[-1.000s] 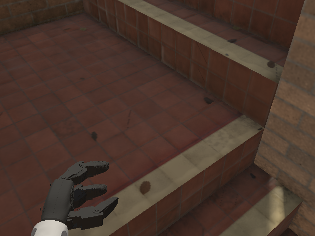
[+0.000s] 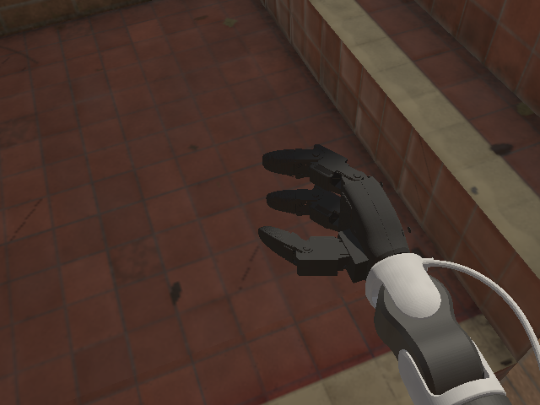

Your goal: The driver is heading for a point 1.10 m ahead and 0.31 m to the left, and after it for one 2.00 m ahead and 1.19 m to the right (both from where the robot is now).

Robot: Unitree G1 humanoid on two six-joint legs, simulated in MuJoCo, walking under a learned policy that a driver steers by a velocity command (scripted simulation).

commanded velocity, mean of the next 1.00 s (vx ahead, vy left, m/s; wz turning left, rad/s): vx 0.30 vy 0.08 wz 0.24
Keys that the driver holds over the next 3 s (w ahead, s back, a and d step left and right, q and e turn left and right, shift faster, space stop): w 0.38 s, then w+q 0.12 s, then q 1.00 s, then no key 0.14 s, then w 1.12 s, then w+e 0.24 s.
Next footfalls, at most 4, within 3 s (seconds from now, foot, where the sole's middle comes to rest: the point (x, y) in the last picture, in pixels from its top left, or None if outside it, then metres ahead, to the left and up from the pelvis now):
0.44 right None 0.25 -0.26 -0.64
0.88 left None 0.17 0.00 -0.64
1.18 right None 0.25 -0.19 -0.64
1.62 left None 0.12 0.05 -0.64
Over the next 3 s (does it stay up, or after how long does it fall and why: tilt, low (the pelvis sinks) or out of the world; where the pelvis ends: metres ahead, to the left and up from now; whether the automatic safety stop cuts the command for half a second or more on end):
stays up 0.57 0.30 0.33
